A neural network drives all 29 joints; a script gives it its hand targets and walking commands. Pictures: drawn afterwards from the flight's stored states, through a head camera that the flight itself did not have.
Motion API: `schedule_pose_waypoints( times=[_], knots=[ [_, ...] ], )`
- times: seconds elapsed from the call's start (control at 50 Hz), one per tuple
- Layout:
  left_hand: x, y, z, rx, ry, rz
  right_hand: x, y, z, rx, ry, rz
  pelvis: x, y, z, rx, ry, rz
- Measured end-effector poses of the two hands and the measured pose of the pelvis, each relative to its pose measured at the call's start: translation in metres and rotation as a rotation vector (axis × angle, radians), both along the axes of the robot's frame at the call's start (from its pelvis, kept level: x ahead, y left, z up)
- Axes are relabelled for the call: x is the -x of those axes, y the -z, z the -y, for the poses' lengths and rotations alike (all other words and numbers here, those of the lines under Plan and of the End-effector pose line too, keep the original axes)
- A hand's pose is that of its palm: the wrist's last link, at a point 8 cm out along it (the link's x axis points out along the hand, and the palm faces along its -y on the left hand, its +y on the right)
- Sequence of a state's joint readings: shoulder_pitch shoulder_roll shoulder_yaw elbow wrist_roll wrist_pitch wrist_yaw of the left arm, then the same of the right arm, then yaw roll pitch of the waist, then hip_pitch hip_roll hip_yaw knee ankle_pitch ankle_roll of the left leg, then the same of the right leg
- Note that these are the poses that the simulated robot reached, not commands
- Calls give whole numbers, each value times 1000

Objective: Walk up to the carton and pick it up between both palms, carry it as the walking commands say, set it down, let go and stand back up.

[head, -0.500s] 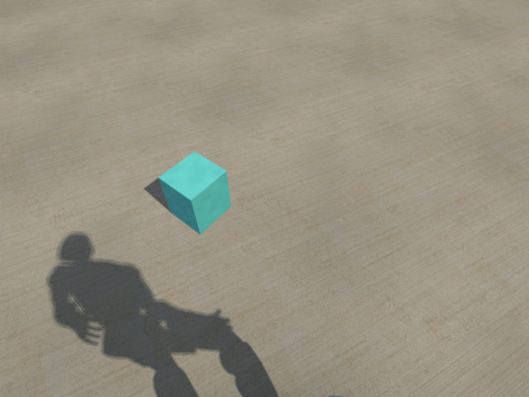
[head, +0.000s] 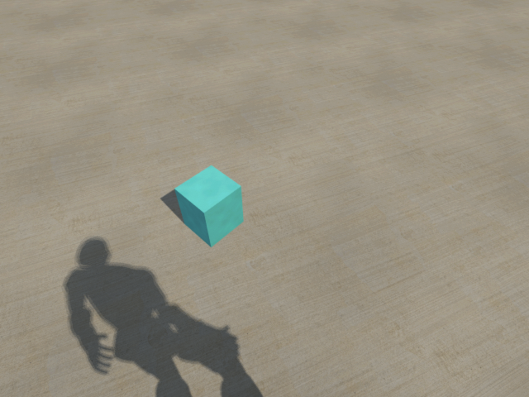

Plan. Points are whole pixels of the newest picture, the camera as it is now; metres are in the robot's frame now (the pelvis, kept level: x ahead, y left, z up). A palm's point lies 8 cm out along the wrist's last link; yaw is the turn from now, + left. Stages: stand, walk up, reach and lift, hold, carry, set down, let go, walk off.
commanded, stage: walk up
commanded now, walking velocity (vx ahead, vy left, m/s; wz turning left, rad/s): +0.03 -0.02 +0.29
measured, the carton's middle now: (211, 206) +1.02 +0.28 -0.65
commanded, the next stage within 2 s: none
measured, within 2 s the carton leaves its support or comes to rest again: neither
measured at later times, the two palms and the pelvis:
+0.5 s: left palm out of the picture -0.01 +0.29 -0.15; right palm out of the picture +0.07 -0.23 -0.10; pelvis -0.02 +0.02 +0.00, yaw +14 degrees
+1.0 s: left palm out of the picture +0.02 +0.14 -0.11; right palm (497, 362) +0.22 -0.38 -0.13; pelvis +0.05 -0.13 +0.00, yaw +28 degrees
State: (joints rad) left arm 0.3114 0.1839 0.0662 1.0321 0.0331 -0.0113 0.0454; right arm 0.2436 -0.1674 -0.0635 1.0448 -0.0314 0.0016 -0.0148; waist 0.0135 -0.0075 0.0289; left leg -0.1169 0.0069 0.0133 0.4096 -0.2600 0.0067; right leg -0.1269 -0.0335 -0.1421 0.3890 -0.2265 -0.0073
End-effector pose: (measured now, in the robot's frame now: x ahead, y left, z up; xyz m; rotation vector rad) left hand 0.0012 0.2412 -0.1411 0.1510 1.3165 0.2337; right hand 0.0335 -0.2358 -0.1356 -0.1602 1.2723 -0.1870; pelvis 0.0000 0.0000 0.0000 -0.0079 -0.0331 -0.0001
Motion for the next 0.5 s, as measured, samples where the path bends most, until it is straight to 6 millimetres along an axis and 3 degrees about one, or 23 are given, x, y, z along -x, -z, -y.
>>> schedule_pose_waypoints(
  times=[0.12,0.2,0.34,0.4,0.5],
  knots=[
    [12,5,-11,-32,-53,3,-12,7,6,13,-16,17,7,9,0,4,-56,-16],
    [20,9,-26,-64,-72,16,-31,7,12,55,-78,48,12,17,-2,19,-101,-33],
    [35,26,-46,-24,-128,32,-73,-3,-21,64,-210,146,19,25,-23,26,-184,-43],
    [31,22,-47,10,-137,30,-63,-13,-26,83,-228,119,20,15,-27,37,-205,-41],
    [14,6,-46,45,-139,84,-34,-32,-9,129,-216,18,19,-3,-23,62,-246,-42]
  ],
)
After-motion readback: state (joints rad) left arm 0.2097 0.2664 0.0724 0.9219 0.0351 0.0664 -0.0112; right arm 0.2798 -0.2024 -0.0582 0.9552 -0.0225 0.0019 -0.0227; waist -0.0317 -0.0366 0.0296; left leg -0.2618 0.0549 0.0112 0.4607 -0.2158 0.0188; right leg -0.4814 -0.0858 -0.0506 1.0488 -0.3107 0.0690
